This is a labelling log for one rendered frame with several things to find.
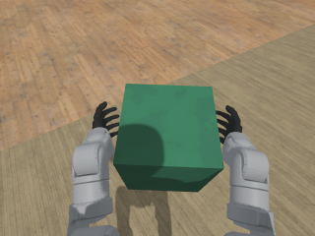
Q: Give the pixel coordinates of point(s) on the robot left upper arm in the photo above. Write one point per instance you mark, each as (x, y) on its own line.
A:
(103, 230)

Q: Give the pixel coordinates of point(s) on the right robot hand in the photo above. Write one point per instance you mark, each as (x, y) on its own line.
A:
(233, 125)

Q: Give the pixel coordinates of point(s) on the left robot forearm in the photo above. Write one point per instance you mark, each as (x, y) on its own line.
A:
(90, 174)

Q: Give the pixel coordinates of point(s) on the right robot forearm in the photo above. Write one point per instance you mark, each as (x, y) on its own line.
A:
(249, 202)

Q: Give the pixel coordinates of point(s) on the carton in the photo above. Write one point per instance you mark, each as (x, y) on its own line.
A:
(168, 138)

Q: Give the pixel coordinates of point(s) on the left robot hand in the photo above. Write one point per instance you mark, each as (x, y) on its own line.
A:
(99, 120)

